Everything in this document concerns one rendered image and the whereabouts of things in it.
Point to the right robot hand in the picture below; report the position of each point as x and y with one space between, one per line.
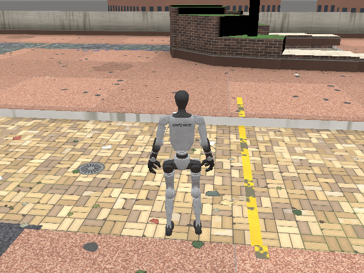
211 163

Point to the left robot hand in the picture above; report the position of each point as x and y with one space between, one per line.
151 165

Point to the right robot forearm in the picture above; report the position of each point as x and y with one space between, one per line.
208 152

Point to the left robot forearm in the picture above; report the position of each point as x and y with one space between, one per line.
154 152

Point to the robot left upper arm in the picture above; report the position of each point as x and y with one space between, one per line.
164 120

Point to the robot torso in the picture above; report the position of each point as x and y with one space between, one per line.
182 132

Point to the robot left shin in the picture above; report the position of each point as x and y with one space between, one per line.
169 209

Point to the robot right upper arm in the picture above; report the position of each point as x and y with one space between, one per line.
199 120

